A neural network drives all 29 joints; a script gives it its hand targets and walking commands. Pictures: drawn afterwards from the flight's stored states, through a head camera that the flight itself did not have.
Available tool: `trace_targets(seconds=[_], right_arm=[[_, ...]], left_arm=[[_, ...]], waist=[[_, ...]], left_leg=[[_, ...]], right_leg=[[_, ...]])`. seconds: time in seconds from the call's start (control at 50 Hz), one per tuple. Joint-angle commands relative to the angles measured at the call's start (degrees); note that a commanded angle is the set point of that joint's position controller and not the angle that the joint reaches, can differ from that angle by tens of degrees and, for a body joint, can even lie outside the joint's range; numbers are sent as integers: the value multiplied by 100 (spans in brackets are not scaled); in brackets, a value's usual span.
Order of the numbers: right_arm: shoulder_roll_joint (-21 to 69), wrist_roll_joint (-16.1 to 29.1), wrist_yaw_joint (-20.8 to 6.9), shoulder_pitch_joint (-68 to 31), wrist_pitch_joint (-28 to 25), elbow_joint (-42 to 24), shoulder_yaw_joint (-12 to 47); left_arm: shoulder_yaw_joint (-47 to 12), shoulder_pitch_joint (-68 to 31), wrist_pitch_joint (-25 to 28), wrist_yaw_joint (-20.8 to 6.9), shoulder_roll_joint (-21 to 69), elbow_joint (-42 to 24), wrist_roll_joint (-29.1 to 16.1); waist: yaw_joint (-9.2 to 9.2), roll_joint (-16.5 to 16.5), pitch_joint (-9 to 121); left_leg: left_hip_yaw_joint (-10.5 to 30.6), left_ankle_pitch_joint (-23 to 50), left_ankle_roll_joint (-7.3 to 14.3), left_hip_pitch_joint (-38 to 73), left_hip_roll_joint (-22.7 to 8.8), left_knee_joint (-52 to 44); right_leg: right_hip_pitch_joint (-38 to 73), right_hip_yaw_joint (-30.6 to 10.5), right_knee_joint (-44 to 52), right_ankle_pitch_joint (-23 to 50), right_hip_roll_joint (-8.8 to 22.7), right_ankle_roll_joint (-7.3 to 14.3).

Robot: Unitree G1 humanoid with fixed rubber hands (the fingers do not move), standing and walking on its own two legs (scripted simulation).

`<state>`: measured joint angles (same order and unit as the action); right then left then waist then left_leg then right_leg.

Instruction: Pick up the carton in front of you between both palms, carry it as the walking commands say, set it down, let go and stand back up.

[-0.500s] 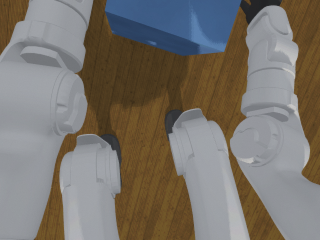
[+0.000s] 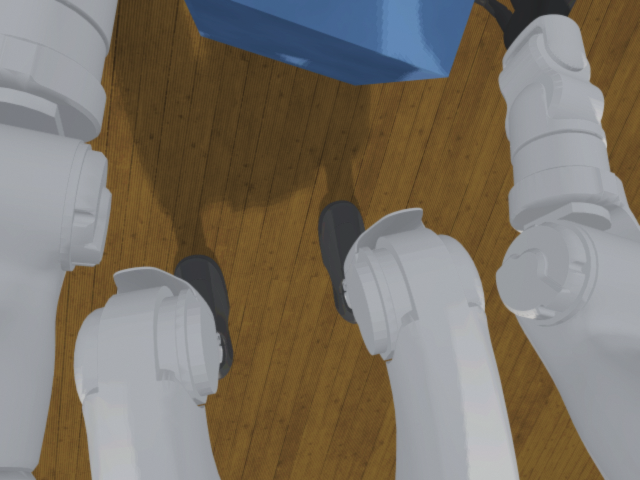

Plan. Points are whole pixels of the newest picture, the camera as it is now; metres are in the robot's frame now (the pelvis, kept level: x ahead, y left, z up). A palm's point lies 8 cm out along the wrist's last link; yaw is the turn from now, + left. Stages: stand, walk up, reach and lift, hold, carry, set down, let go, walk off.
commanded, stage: set down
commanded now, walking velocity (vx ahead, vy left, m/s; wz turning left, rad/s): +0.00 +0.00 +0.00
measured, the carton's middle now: out of the picture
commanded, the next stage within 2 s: let go in 1.10 s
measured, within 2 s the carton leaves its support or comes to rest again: neither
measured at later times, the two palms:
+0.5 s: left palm out of the picture +0.64 +0.04 -0.04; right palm out of the picture +0.48 -0.30 -0.05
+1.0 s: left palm out of the picture +0.64 +0.06 +0.10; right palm out of the picture +0.49 -0.30 +0.11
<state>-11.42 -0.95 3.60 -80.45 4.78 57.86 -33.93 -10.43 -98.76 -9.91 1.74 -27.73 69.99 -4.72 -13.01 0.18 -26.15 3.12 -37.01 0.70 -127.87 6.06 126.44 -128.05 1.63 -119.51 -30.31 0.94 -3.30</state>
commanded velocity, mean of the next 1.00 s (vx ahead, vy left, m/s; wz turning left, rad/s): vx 0.00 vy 0.00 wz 0.00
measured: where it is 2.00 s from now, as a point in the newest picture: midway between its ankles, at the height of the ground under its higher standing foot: (279, 309)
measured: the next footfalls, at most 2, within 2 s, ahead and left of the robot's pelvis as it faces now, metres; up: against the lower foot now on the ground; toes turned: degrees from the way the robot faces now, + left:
none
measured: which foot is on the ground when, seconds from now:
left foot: down 0.00-1.00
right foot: down 0.00-1.00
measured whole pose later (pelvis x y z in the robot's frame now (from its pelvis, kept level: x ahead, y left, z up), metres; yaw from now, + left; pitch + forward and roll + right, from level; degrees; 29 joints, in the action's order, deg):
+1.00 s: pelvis +0.02 +0.00 +0.19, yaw -1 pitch +49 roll -3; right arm -7.3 3.7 5.1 -64.8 17.0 37.0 -28.2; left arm 2.2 -86.0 -19.6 -2.5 -24.9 58.8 3.0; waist -13.9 3.8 -0.3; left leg 3.3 -28.1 0.5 -104.3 3.7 83.6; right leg -106.3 0.3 -77.5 -20.1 -1.0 -1.6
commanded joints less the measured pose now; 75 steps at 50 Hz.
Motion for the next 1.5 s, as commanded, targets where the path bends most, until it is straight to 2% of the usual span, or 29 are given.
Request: trace_targets(seconds=[0.0, 0.04, 0.08, 0.16, 0.22, 0.26, 0.32, 0.36, 0.4, 0.46, 0.52, 0.6, 0.64, 0.72, 0.8, 0.86, 0.92, 1.02, 1.12, 1.18, 1.24, 1.3, 1.38, 1.48], right_arm=[[-978, 925, 85, -1336, -133, -395, 731], [-1124, 1083, 222, -1533, -110, -699, 860], [-1216, 1207, 376, -1587, -23, -956, 950], [-1184, 1223, 604, -1525, 317, -1279, 1008], [-942, 1186, 788, -1492, 595, -1695, 1158], [-660, 1114, 857, -1369, 768, -1761, 1266], [-291, 881, 849, -1140, 903, -1792, 1263], [-194, 692, 795, -1045, 909, -1807, 1159], [-162, 567, 733, -980, 884, -1879, 1050], [-187, 530, 655, -901, 875, -2026, 965], [-327, 588, 609, -821, 925, -2287, 902], [-583, 707, 572, -439, 1103, -2586, 790], [-633, 731, 531, -280, 1198, -2689, 740], [-694, 707, 413, -8, 1270, -2855, 608], [-554, 627, 264, 390, 1226, -2760, 575], [-409, 525, 164, 609, 1157, -2672, 543], [-284, 405, 112, 679, 1091, -2695, 508], [-203, 204, 117, 717, 1069, -2871, 459], [-9, -80, 54, 1089, 1087, -2922, 474], [59, -223, -98, 1607, 986, -3102, 625], [19, -331, -353, 2418, 797, -3274, 884], [-143, -468, -683, 3269, 584, -3403, 1146], [-405, -492, -979, 3978, 408, -3464, 1490], [-440, -207, -1117, 5211, 215, -3318, 2144]], left_arm=[[-559, -2682, 164, -31, -102, -1062, -648], [-502, -2896, 138, 3, -432, -1240, -691], [-429, -2873, 21, 40, -680, -1135, -709], [-257, -2797, -263, 26, -885, -1048, -477], [-15, -2671, -456, -79, -960, -1063, -388], [175, -2395, -556, -201, -945, -755, -354], [550, -1839, -583, -399, -920, -266, -164], [775, -1646, -522, -490, -945, -145, 13], [903, -1629, -458, -524, -955, -205, 169], [965, -1724, -438, -491, -939, -412, 320], [907, -1816, -520, -436, -860, -801, 344], [678, -1815, -772, -378, -635, -1493, 242], [700, -1675, -905, -368, -523, -1674, 236], [822, -1307, -1028, -387, -290, -1888, 368], [1026, -928, -991, -385, -179, -1912, 562], [1239, -676, -913, -393, -143, -1823, 721], [1420, -528, -830, -421, -140, -1746, 854], [1557, -432, -779, -491, -130, -1684, 943], [1790, 155, -755, -565, 28, -1476, 1069], [2076, 832, -646, -472, 249, -1739, 1239], [2341, 1785, -490, -213, 620, -2341, 1422], [2433, 2847, -316, 141, 1181, -3003, 1457], [2446, 3809, -136, 544, 1708, -3774, 1401], [2377, 5260, 121, 716, 1914, -4225, 1346]], waist=[[-1139, 1882, 6895], [-1134, 1877, 7536], [-1108, 1825, 8050], [-962, 1750, 8430], [-863, 1355, 8695], [-781, 996, 8341], [-593, 566, 7525], [-495, 463, 7216], [-456, 541, 7212], [-495, 835, 7481], [-620, 1211, 8100], [-837, 1735, 9176], [-878, 1839, 9363], [-830, 1925, 9349], [-713, 1911, 9182], [-608, 1799, 8952], [-536, 1656, 8762], [-524, 1479, 8691], [-447, 1195, 8411], [-280, 1048, 8746], [-119, 933, 9093], [-119, 721, 9001], [-58, 526, 8123], [222, 282, 7081]], left_leg=[[367, 2523, -228, 3912, -425, -886], [197, 2288, -212, 3904, -407, -826], [24, 2078, -177, 3982, -375, -808], [-236, 1437, -69, 3893, -276, -1084], [-411, 1051, 53, 3360, -190, -1369], [-468, 747, 138, 2751, -143, -1592], [-464, 465, 239, 1944, -92, -1939], [-447, 439, 252, 1734, -77, -2144], [-425, 514, 220, 1896, -73, -2348], [-384, 699, 156, 2600, -65, -2636], [-351, 1014, 85, 3650, -56, -2883], [-310, 1819, -29, 5228, -24, -3199], [-264, 2167, -72, 5675, -13, -3382], [-184, 2725, -150, 6135, -30, -3786], [-93, 3303, -193, 6433, -68, -4229], [-63, 3446, -194, 6418, -70, -4614], [-76, 3314, -181, 6333, -57, -5027], [-122, 2973, -165, 6506, -30, -5670], [-173, 2628, -167, 6630, 19, -6273], [-195, 3066, -194, 7082, 52, -6562], [-180, 3819, -258, 7606, 68, -6863], [-103, 4207, -306, 7986, 62, -7244], [-99, 3623, -339, 8114, 41, -7842], [-321, 2464, -302, 7912, 10, -8410]], right_leg=[[2742, 385, 461, 2730, -35, 41], [3376, 359, 539, 2926, -25, 76], [3966, 364, 666, 3071, -47, 81], [4675, 372, 1045, 2781, -161, 78], [5490, 314, 1361, 2656, -300, 96], [5798, 238, 1562, 2516, -368, 71], [5759, 162, 1835, 2318, -398, -26], [5562, 154, 1962, 2293, -388, -96], [5376, 198, 2065, 2343, -385, -134], [5061, 336, 2265, 2386, -390, -152], [4793, 507, 2507, 2440, -396, -151], [4654, 707, 2894, 2771, -421, -87], [4540, 756, 3132, 2865, -430, -61], [4497, 749, 3582, 3186, -420, -52], [4620, 668, 4008, 3636, -426, -61], [4864, 591, 4352, 3842, -429, -83], [5259, 531, 4715, 3894, -426, -113], [6021, 491, 5294, 3773, -421, -130], [6755, 466, 5813, 3486, -409, -148], [7328, 425, 6023, 3781, -440, -145], [7931, 380, 6187, 4340, -474, -85], [8337, 334, 6418, 4583, -471, 13], [8820, 206, 6916, 4172, -406, 167], [9974, -111, 7424, 3584, -296, 220]])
